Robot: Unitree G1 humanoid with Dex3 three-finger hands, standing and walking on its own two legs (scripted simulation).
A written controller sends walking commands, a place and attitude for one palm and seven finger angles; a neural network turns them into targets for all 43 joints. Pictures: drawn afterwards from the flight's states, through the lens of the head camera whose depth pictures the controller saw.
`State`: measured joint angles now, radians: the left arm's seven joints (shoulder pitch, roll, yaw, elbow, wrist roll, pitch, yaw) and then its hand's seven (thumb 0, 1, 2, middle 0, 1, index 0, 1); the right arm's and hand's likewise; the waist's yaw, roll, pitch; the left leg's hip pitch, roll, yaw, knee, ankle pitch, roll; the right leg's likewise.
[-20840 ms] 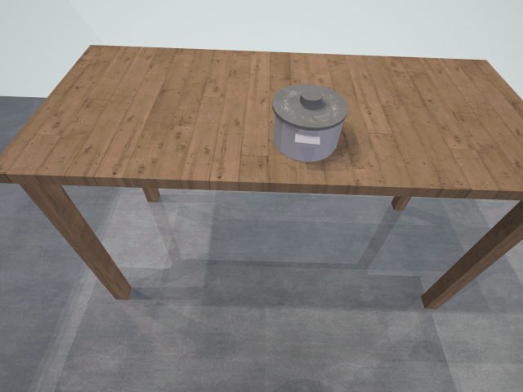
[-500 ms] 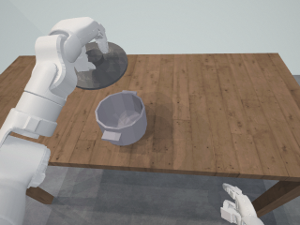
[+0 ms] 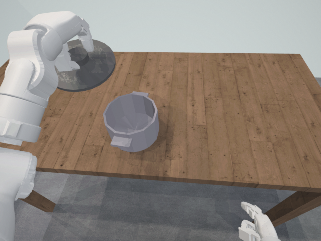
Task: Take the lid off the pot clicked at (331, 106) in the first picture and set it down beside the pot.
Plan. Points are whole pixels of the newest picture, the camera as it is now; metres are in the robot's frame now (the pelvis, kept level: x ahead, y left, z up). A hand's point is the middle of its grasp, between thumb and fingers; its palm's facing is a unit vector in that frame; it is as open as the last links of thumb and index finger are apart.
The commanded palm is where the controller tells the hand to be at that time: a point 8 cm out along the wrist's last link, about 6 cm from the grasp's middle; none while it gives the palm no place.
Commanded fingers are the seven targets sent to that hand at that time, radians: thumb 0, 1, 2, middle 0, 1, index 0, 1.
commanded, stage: move the lid sideways beside the pot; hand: left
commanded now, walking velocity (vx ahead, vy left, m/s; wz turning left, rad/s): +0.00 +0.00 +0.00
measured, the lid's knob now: (77, 56) +0.46 +0.22 +0.22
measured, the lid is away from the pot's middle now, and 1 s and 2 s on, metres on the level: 0.11 0.22 0.23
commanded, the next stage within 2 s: lower the lid onto the table in 1.18 s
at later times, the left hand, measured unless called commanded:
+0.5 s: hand (41, 57) +0.43 +0.28 +0.25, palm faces -0.17 -0.04 -0.99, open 7.9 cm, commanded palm +0.41 +0.28 +0.33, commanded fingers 0.00 0.58 1.03 -0.96 -1.06 -0.88 -1.01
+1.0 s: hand (16, 56) +0.43 +0.33 +0.25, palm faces -0.17 -0.06 -0.98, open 7.9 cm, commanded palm +0.41 +0.34 +0.33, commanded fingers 0.00 0.58 1.03 -0.96 -1.06 -0.88 -1.01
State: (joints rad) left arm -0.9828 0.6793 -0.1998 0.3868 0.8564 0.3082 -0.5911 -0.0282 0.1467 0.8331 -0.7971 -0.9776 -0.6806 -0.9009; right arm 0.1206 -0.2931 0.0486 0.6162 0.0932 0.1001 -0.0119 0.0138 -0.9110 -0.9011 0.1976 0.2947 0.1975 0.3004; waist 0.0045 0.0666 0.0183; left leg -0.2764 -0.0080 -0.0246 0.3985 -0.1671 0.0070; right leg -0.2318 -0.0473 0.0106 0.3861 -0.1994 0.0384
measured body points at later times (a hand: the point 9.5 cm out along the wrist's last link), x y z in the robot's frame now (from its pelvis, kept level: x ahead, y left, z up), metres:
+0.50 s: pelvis +0.00 +0.00 +0.00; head +0.05 -0.02 +0.45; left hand +0.43 +0.27 +0.30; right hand +0.16 -0.25 -0.12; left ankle +0.02 +0.12 -0.74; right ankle +0.00 -0.15 -0.74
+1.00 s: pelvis +0.01 +0.00 +0.00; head +0.06 -0.01 +0.45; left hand +0.43 +0.33 +0.30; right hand +0.14 -0.26 -0.12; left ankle +0.02 +0.12 -0.74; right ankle +0.00 -0.15 -0.74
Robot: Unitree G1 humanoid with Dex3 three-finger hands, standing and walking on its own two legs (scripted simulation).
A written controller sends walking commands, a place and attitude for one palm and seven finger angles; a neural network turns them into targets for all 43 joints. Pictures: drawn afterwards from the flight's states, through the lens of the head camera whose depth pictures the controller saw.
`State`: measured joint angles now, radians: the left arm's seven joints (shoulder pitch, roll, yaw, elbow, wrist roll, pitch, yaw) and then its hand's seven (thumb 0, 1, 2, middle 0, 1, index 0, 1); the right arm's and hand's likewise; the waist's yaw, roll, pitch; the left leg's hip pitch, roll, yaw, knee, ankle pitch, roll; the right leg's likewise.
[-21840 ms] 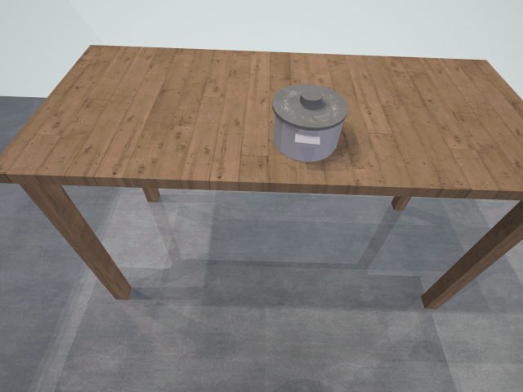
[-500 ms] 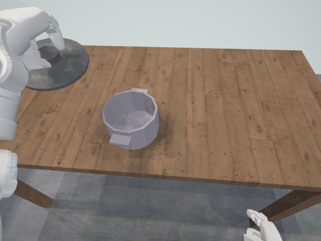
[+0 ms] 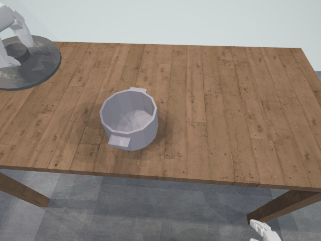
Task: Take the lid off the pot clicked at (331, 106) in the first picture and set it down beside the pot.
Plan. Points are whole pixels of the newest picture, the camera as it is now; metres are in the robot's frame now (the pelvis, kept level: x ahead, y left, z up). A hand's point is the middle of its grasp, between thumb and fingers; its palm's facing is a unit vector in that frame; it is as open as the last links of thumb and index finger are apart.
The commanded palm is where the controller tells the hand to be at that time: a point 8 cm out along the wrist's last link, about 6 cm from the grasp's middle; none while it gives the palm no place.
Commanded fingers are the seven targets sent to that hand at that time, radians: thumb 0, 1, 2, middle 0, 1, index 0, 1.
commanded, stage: move the lid sideways beside the pot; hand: left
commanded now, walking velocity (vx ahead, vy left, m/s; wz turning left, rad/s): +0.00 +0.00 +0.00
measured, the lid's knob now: (16, 53) +0.45 +0.33 +0.22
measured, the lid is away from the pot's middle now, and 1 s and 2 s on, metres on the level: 0.22 0.23 0.23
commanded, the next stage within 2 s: lower the lid onto the table in 0.18 s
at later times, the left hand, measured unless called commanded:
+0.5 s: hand (1, 57) +0.42 +0.33 +0.24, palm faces -0.20 -0.08 -0.98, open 7.9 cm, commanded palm +0.41 +0.33 +0.31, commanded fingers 0.00 0.58 1.03 -0.96 -1.06 -0.88 -1.01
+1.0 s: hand (11, 72) +0.42 +0.33 +0.20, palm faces -0.26 -0.11 -0.96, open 7.9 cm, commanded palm +0.41 +0.33 +0.28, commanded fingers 0.00 0.58 1.03 -0.96 -1.06 -0.88 -1.01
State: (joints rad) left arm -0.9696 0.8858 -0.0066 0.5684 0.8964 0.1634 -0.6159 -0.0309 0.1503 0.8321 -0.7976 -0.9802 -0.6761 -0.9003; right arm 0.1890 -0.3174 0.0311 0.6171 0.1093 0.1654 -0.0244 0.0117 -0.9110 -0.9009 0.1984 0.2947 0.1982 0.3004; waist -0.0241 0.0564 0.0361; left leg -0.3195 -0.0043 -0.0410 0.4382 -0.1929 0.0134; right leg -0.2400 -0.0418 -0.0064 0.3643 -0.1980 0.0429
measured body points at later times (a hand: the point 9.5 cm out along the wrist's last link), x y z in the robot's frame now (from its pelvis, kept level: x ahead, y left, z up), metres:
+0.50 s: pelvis +0.00 +0.00 +0.00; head +0.05 -0.01 +0.45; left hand +0.42 +0.33 +0.29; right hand +0.14 -0.25 -0.12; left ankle +0.02 +0.11 -0.74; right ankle -0.01 -0.15 -0.74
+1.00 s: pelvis +0.00 +0.00 +0.00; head +0.05 -0.01 +0.45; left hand +0.43 +0.33 +0.26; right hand +0.11 -0.27 -0.12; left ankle +0.02 +0.11 -0.74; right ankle -0.01 -0.15 -0.74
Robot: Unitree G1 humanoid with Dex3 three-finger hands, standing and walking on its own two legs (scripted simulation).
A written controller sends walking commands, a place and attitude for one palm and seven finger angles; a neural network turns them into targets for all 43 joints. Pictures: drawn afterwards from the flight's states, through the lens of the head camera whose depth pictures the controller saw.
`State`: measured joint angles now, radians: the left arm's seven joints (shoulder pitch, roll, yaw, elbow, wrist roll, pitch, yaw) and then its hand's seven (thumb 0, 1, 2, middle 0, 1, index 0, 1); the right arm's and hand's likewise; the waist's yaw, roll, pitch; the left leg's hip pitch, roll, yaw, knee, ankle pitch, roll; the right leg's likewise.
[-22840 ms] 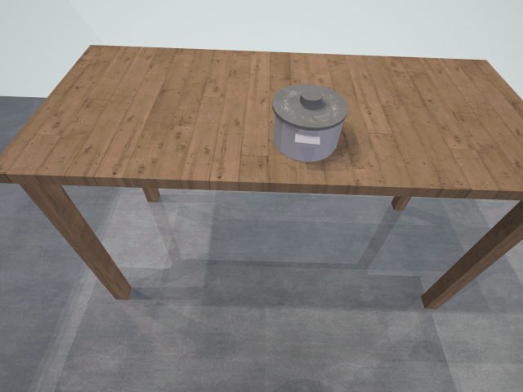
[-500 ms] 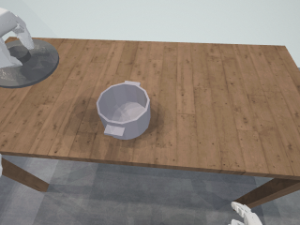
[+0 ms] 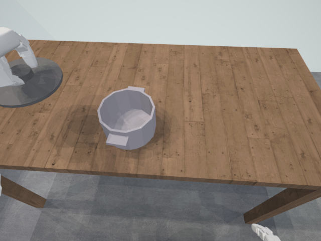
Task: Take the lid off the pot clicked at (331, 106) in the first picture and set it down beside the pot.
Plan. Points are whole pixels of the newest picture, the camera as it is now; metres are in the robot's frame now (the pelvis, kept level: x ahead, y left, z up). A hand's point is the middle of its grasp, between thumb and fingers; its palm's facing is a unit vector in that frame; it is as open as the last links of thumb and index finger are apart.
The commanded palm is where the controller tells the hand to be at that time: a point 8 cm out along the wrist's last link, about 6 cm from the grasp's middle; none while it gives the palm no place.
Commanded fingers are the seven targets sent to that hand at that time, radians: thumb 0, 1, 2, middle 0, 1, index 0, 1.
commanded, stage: lower the lid onto the table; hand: left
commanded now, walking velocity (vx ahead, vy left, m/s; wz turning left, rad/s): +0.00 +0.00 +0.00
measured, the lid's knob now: (20, 73) +0.45 +0.34 +0.17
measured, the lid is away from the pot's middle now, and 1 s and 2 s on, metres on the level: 0.23 0.23 0.24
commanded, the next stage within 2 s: none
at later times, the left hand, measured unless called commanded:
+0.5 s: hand (15, 82) +0.43 +0.34 +0.16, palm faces -0.34 -0.12 -0.93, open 7.9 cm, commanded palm +0.42 +0.34 +0.24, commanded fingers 0.00 0.58 1.03 -0.96 -1.06 -0.88 -1.01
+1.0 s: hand (28, 92) +0.42 +0.33 +0.14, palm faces -0.38 -0.11 -0.92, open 7.9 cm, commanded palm +0.43 +0.33 +0.21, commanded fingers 0.00 0.58 1.03 -0.96 -1.06 -0.88 -1.01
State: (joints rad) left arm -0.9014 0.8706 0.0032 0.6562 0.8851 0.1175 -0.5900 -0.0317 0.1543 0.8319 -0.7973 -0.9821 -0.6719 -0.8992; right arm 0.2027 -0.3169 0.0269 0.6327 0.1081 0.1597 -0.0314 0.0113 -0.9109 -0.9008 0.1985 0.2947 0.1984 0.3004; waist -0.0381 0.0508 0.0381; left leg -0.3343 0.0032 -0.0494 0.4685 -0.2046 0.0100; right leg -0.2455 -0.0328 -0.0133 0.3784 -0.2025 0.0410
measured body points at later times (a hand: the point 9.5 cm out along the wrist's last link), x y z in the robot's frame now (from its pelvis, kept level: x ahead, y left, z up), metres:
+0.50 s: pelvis +0.00 +0.01 +0.00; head +0.06 +0.01 +0.45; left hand +0.44 +0.35 +0.22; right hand +0.11 -0.27 -0.12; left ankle +0.02 +0.12 -0.74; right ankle -0.01 -0.15 -0.74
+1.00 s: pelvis +0.00 +0.01 +0.00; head +0.07 +0.01 +0.44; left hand +0.44 +0.33 +0.19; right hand +0.11 -0.26 -0.12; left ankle +0.02 +0.12 -0.74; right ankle -0.01 -0.15 -0.74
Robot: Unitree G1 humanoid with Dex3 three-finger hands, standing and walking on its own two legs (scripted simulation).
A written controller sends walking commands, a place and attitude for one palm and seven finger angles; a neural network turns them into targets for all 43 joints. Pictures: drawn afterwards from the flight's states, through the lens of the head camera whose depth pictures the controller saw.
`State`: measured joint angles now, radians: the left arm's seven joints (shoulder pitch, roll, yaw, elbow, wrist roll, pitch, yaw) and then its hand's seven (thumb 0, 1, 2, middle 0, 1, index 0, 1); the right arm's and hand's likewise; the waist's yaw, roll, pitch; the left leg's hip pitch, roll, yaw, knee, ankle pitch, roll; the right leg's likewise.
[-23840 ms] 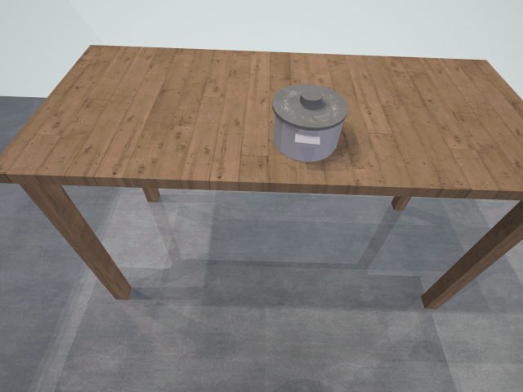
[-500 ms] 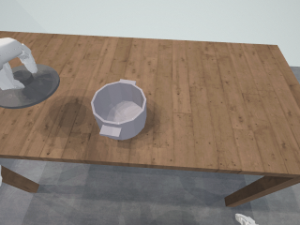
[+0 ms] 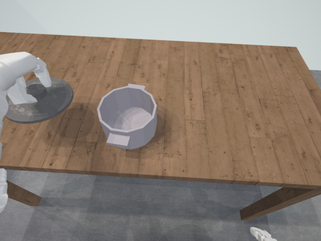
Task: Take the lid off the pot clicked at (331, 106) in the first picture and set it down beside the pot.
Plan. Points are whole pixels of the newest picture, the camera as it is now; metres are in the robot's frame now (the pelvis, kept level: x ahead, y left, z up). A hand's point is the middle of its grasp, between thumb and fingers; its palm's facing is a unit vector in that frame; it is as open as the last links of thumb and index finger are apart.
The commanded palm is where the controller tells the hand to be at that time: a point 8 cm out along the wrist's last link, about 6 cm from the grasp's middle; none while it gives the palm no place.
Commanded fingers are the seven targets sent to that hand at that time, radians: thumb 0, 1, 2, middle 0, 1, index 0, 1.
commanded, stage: lower the lid onto the table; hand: left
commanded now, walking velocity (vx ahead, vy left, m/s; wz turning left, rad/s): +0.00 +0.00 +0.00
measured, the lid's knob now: (35, 92) +0.44 +0.32 +0.10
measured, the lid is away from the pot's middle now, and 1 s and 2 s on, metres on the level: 0.23 0.24 0.26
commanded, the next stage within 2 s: open the fingers wide in 1.30 s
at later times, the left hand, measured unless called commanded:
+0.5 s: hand (26, 99) +0.42 +0.34 +0.10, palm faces -0.46 -0.15 -0.88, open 8.0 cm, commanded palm +0.44 +0.34 +0.17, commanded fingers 0.00 0.58 1.03 -0.96 -1.06 -0.88 -1.01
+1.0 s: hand (31, 105) +0.43 +0.34 +0.07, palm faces -0.49 -0.12 -0.87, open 8.0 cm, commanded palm +0.45 +0.34 +0.14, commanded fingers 0.00 0.58 1.03 -0.96 -1.06 -0.88 -1.01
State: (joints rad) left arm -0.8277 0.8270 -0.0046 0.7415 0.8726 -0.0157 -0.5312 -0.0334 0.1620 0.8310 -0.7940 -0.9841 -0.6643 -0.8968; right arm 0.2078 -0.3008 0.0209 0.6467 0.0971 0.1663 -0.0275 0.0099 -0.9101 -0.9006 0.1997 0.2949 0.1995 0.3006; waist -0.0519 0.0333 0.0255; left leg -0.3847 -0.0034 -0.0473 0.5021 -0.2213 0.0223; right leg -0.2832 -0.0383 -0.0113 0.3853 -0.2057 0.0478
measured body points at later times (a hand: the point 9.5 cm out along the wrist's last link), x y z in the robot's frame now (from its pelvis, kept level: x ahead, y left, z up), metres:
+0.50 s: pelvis +0.00 +0.00 +0.00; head +0.07 +0.01 +0.44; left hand +0.44 +0.34 +0.15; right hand +0.07 -0.28 -0.12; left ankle +0.02 +0.11 -0.74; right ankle -0.01 -0.16 -0.74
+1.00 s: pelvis +0.00 +0.02 -0.01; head +0.07 +0.03 +0.43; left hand +0.45 +0.35 +0.12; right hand +0.05 -0.27 -0.12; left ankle +0.02 +0.11 -0.74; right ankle -0.01 -0.16 -0.74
